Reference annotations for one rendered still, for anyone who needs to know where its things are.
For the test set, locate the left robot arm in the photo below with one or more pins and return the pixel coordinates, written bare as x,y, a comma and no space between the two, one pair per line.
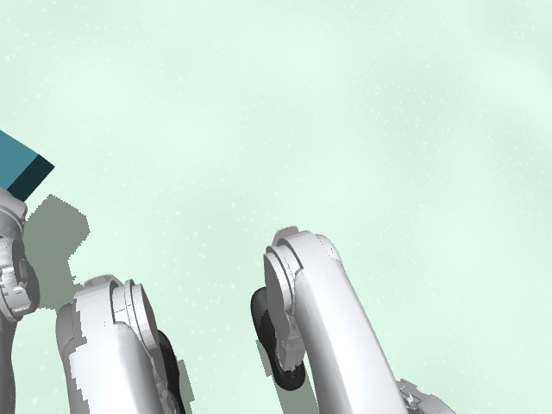
19,290

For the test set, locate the right robot hand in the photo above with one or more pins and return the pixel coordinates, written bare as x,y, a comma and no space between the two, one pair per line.
423,403

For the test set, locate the carton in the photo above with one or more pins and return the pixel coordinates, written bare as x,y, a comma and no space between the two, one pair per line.
21,168

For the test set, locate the right robot foot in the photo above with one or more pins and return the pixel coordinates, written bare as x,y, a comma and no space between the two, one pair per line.
289,380

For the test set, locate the left robot foot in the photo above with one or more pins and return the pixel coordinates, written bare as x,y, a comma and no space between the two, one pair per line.
172,372

